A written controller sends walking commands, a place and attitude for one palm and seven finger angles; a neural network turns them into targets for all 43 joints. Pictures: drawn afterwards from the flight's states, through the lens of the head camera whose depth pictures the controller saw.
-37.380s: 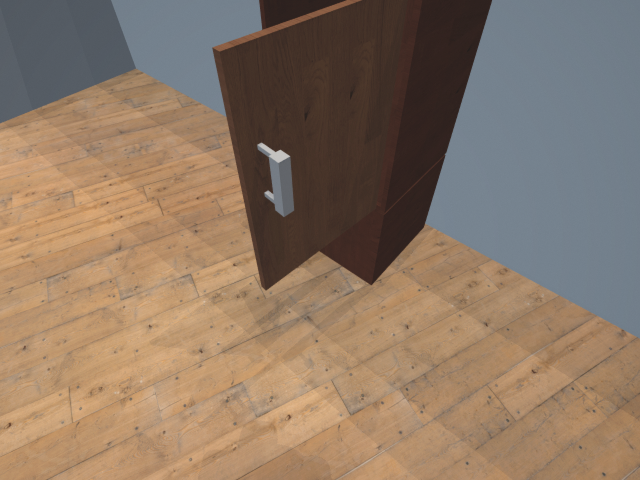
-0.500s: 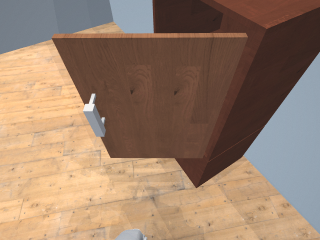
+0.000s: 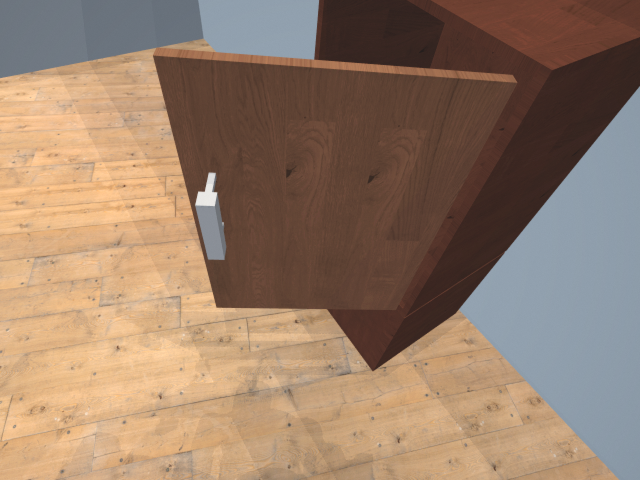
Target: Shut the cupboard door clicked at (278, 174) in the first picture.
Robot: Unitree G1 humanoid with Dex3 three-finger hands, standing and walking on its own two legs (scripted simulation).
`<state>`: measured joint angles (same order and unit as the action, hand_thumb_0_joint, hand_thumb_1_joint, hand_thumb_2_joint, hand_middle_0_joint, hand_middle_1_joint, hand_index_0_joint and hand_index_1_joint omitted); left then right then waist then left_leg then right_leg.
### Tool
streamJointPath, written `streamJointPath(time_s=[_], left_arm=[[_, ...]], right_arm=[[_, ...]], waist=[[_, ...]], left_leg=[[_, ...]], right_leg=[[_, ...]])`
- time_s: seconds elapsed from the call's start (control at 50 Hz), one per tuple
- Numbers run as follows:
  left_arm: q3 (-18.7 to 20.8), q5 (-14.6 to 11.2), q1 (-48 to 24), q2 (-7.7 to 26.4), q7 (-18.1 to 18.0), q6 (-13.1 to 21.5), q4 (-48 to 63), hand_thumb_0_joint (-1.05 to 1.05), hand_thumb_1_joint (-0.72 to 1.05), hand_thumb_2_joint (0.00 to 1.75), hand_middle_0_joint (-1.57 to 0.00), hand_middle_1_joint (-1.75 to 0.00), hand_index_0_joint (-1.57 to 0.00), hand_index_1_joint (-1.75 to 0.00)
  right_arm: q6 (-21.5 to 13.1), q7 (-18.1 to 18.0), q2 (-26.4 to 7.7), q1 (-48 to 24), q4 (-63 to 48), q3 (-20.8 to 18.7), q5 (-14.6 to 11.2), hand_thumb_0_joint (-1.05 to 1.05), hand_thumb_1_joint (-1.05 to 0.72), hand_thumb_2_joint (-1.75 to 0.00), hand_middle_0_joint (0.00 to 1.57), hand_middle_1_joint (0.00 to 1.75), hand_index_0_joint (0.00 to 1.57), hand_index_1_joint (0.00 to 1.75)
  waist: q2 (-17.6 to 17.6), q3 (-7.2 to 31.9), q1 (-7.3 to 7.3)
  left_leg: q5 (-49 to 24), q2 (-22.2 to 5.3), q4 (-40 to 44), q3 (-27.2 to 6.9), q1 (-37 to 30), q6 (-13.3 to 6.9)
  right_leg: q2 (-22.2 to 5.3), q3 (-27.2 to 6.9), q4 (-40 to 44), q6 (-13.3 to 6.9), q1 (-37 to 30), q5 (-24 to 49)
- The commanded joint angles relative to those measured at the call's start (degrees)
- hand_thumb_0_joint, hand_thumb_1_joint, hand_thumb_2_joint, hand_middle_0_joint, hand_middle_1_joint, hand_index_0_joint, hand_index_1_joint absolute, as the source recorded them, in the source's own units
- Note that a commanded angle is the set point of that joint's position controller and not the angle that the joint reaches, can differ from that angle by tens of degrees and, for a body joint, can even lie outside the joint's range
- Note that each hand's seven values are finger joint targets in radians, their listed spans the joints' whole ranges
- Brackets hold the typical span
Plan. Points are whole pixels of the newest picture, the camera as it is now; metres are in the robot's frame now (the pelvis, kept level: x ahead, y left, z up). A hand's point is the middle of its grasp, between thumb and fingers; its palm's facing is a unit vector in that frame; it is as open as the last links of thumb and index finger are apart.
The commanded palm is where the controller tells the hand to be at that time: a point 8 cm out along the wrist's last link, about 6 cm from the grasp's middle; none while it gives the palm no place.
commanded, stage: come to a stop and stand still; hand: left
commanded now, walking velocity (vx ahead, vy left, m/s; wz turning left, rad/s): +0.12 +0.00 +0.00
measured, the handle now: (214, 216) +0.47 +0.19 +0.01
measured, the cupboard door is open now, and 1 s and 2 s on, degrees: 58 58 58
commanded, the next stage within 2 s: look again from close up in 0.78 s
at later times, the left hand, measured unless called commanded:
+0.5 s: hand out of the picture -0.02 +0.14 -0.19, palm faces +0.10 -0.98 -0.17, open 7.4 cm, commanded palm none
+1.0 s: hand out of the picture +0.00 +0.16 -0.18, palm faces +0.02 -0.98 -0.21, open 7.4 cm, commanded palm none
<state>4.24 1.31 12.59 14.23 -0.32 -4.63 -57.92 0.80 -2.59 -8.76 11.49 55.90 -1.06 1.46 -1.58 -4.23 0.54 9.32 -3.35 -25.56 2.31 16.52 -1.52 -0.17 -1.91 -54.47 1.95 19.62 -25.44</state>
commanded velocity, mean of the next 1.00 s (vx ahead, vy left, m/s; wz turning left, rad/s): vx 0.04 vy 0.05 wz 0.00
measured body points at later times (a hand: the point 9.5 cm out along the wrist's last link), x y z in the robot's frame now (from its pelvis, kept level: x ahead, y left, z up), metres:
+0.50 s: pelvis +0.00 -0.03 -0.01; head +0.02 -0.01 +0.44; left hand -0.02 +0.19 -0.18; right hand +0.00 -0.27 -0.16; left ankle +0.01 +0.08 -0.75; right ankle -0.06 -0.17 -0.74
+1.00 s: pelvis -0.01 -0.02 -0.01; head +0.01 -0.02 +0.44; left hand +0.00 +0.21 -0.17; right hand +0.03 -0.25 -0.16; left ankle +0.01 +0.08 -0.74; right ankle -0.06 -0.17 -0.74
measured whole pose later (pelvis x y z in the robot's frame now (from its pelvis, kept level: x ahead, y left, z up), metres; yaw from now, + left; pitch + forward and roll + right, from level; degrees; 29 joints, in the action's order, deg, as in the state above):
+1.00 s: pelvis -0.01 -0.02 -0.01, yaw +1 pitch -1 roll -1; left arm -0.5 1.4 15.3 9.0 -2.6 1.0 -61.8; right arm -1.0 -1.2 -10.8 14.0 59.5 -0.4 0.7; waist 1.0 -3.2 0.4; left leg 14.5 -0.7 -30.9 3.8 15.5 -1.7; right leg -2.3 1.0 -26.6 2.3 6.2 -19.4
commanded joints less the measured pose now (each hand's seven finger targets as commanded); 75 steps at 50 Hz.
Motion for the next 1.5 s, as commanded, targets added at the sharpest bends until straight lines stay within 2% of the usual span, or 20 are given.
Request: streamJointPath(time_s=[0.0,0.08,0.1,0.14,0.16,0.24,0.38,0.44,0.48,0.52,0.7,0.84,0.86,0.9,0.96,1.18,1.42,1.44,1.46,1.48], left_arm=[[-0.9,-0.15,-0.57,0.14,0.45,1.97,4.0,0.0,0.9,0.9,-0.2,-0.3,-0.2,-0.3],[-0.92,-0.51,9.18,-0.13,0.2,2.76,-0.58,0.0,0.9,0.9,-0.2,-0.3,-0.2,-0.3],[-0.71,-0.21,10.96,1.85,-0.25,3.3,-1.35,0.0,0.9,0.9,-0.2,-0.3,-0.2,-0.3],[0.02,0.23,6.88,8.19,-0.95,3.74,0.5,0.0,0.9,0.9,-0.2,-0.3,-0.2,-0.3],[-0.34,0.4,2.86,8.17,-0.89,3.71,2.22,0.0,0.9,0.9,-0.2,-0.3,-0.2,-0.3],[-0.86,-0.13,1.96,3.96,-0.76,5.96,1.21,0.0,0.9,0.9,-0.2,-0.3,-0.2,-0.3],[-0.59,-0.16,6.37,3.34,-1.7,5.99,-1.13,0.0,0.9,0.9,-0.2,-0.3,-0.2,-0.3],[-1.75,-0.94,8.78,-0.47,-1.9,5.45,-2.06,0.0,0.9,0.9,-0.2,-0.3,-0.2,-0.3],[-2.31,-0.53,8.55,-2.27,-2.4,4.47,-2.35,0.0,0.9,0.9,-0.2,-0.3,-0.2,-0.3],[-2.5,-0.56,7.45,-1.74,-2.12,3.51,-3.34,0.0,0.9,0.9,-0.2,-0.3,-0.2,-0.3],[-3.19,-0.43,7.32,-0.68,-1.88,4.37,-5.25,0.0,0.9,0.9,-0.2,-0.3,-0.2,-0.3],[-3.37,-0.45,6.87,-0.33,-1.76,4.53,-5.48,0.0,0.9,0.9,-0.2,-0.3,-0.2,-0.3],[-4.15,0.88,8.9,0.48,-4.08,6.77,-4.87,0.0,0.9,0.9,-0.2,-0.3,-0.2,-0.3],[-3.19,0.27,7.17,2.89,-3.26,7.02,-1.92,0.0,0.9,0.9,-0.2,-0.3,-0.2,-0.3],[-3.56,-0.23,6.77,1.68,-2.66,6.64,-1.39,0.0,0.9,0.9,-0.2,-0.3,-0.2,-0.3],[-3.98,-0.49,5.92,2.99,-2.11,5.76,-0.21,0.0,0.9,0.9,-0.2,-0.3,-0.2,-0.3],[-3.9,-0.55,6.45,4.19,-2.0,6.11,-0.97,0.0,0.9,0.9,-0.2,-0.3,-0.2,-0.3],[-3.85,0.31,9.56,2.31,-3.97,6.73,-2.1,0.0,0.9,0.9,-0.2,-0.3,-0.2,-0.3],[22.13,-6.94,-39.53,38.32,-4.6,23.53,91.92,0.0,0.9,0.9,-0.2,-0.3,-0.2,-0.3],[-0.54,-8.1,3.6,7.75,-3.85,18.45,70.55,0.0,0.9,0.9,-0.22,-0.32,-0.22,-0.32]], right_arm=[[-0.31,0.01,-12.36,4.69,-0.52,-3.47,0.53,0.0,-0.9,-0.9,0.2,0.3,0.2,0.3],[0.19,0.77,-11.67,3.65,0.77,-3.68,0.09,0.0,-0.9,-0.9,0.2,0.3,0.2,0.3],[0.23,1.07,-8.93,3.34,0.95,-3.17,-0.38,0.0,-0.9,-0.9,0.2,0.3,0.2,0.3],[0.75,1.77,-5.62,1.31,-1.26,-2.08,-0.48,0.0,-0.9,-0.9,0.2,0.3,0.2,0.3],[0.86,2.28,-6.78,1.37,-1.65,-2.46,-0.15,0.0,-0.9,-0.9,0.2,0.3,0.2,0.3],[-0.25,2.8,-6.34,7.08,2.21,-2.43,-0.08,0.0,-0.9,-0.9,0.2,0.3,0.2,0.3],[-1.35,1.81,-5.29,6.41,1.82,-1.35,-0.7,0.0,-0.9,-0.9,0.2,0.3,0.2,0.3],[-2.95,0.9,-8.52,11.01,4.7,-1.3,-0.52,0.0,-0.9,-0.9,0.2,0.3,0.2,0.3],[-2.05,0.25,-9.58,9.69,5.07,-1.46,-0.51,0.0,-0.9,-0.9,0.2,0.3,0.2,0.3],[-1.85,-0.08,-8.05,7.35,5.26,-0.83,-0.86,0.0,-0.9,-0.9,0.2,0.3,0.2,0.3],[-1.76,0.06,-7.2,5.17,5.8,-0.7,-1.2,0.0,-0.9,-0.9,0.2,0.3,0.2,0.3],[-1.67,0.44,-6.99,3.98,6.35,-0.4,-1.04,0.0,-0.9,-0.9,0.2,0.3,0.2,0.3],[-2.65,1.44,-9.56,2.67,2.23,-0.25,-1.15,0.0,-0.9,-0.9,0.2,0.3,0.2,0.3],[-2.82,1.72,-7.58,3.13,1.52,-0.34,-0.11,0.0,-0.9,-0.9,0.2,0.3,0.2,0.3],[-2.61,1.46,-8.13,4.8,0.04,-0.38,-0.47,0.0,-0.9,-0.9,0.2,0.3,0.2,0.3],[-1.86,1.86,-8.32,4.29,0.76,-0.13,-0.61,0.0,-0.9,-0.9,0.2,0.3,0.2,0.3],[-2.35,1.56,-8.29,3.29,3.37,0.06,-0.88,0.0,-0.9,-0.9,0.2,0.3,0.2,0.3],[-2.32,1.86,-8.82,1.05,0.14,0.02,-1.19,0.0,-0.9,-0.9,0.2,0.3,0.2,0.3],[-13.68,-3.3,-19.52,5.3,-14.34,-2.71,-2.0,0.0,-0.9,-0.9,0.2,0.3,0.2,0.3],[-18.02,-4.39,-11.81,1.14,-15.49,0.72,-4.31,0.0,-0.9,-0.9,0.2,0.3,0.2,0.3]], waist=[[13.15,4.43,2.06],[10.48,6.04,-1.84],[5.35,4.28,-2.85],[-11.63,-4.06,-2.52],[-7.51,-5.81,-1.15],[-8.1,-5.96,0.18],[-8.95,1.61,-1.37],[1.77,8.35,-0.91],[3.37,4.82,-1.03],[10.4,1.84,-1.15],[0.73,2.45,-0.38],[0.29,0.2,-0.53],[5.94,-1.28,-0.59],[10.69,1.66,-0.97],[4.44,5.6,-0.01],[-1.36,-1.52,-0.41],[0.77,1.35,-0.83],[-1.49,-1.51,-1.37],[4.61,21.81,6.46],[23.68,30.14,-0.31]], left_leg=[[5.09,-12.64,11.84,-14.75,-6.13,-6.59],[19.61,-6.17,11.96,-9.71,2.63,-1.47],[21.32,-2.79,7.37,-6.95,7.91,0.52],[18.38,2.29,-10.13,0.05,12.38,3.42],[17.37,2.19,-15.89,-0.8,10.28,2.93],[9.13,1.01,-19.92,-0.53,11.9,3.06],[6.27,2.02,-2.18,0.66,1.5,3.53],[-25.38,-4.54,-0.65,-5.49,-15.62,-0.33],[-22.41,-7.72,0.37,-6.78,-11.38,-2.73],[-21.86,-6.68,4.35,-8.24,-8.37,-2.94],[-15.29,-3.07,4.35,-4.43,-11.55,0.11],[-9.22,-2.52,6.76,-4.28,-9.91,0.5],[-22.21,-3.38,-3.98,-3.51,-7.85,1.35],[-11.78,-2.02,-2.4,-3.99,-5.48,0.61],[-10.09,-2.98,-2.06,-5.16,-6.36,-0.97],[4.36,-1.66,2.51,-3.77,-2.73,-0.53],[-3.72,-2.18,1.46,-2.21,-6.1,-0.11],[-6.67,-3.5,-8.61,-2.06,-2.22,1.17],[-13.96,0.16,-8.81,-2.12,-22.83,-0.51],[-22.58,0.67,-5.04,-1.25,-24.95,-0.58]], right_leg=[[-0.63,2.68,12.63,-1.01,-0.69,-2.03],[1.57,6.35,32.61,-2.34,-18.16,8.31],[-2.3,1.19,38.0,-3.55,-21.74,4.07],[-19.74,-19.43,52.57,-10.22,-6.01,-21.41],[-20.52,-18.63,53.19,-10.92,0.05,-18.49],[-14.47,-8.39,45.92,-9.92,-7.84,6.15],[-14.57,-5.02,33.14,-9.79,-14.93,34.89],[-5.93,0.86,25.29,-3.73,-7.26,24.1],[-3.52,1.95,28.6,-2.69,-7.55,9.31],[-3.7,3.19,28.15,-1.9,-8.81,10.35],[-5.77,0.3,35.19,-2.18,-10.46,18.98],[-6.21,-0.26,37.06,-2.11,-10.28,17.74],[-6.64,-1.53,34.3,-2.07,-6.0,24.32],[-6.88,-0.75,31.83,-4.09,-8.58,19.01],[-4.63,0.97,29.05,-3.97,-8.46,13.96],[-4.74,-1.22,31.46,-3.81,-3.04,5.51],[-5.44,-2.11,32.31,-3.49,-5.42,15.89],[-7.8,-5.15,34.15,-2.79,-4.09,29.56],[-2.05,3.34,22.41,-3.18,-2.94,33.05],[0.38,6.04,17.34,-3.19,-0.51,21.44]])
